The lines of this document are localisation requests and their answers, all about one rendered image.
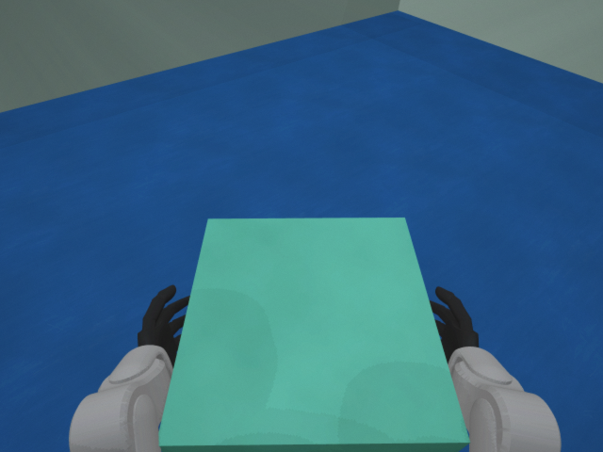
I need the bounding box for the robot left hand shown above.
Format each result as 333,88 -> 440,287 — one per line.
138,285 -> 190,368

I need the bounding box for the robot right forearm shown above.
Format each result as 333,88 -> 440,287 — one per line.
448,347 -> 562,452

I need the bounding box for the robot left forearm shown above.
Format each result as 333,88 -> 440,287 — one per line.
69,345 -> 173,452

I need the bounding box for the robot right hand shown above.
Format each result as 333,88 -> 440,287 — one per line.
430,286 -> 479,363

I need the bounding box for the carton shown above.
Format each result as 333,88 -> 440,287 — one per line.
158,218 -> 470,452

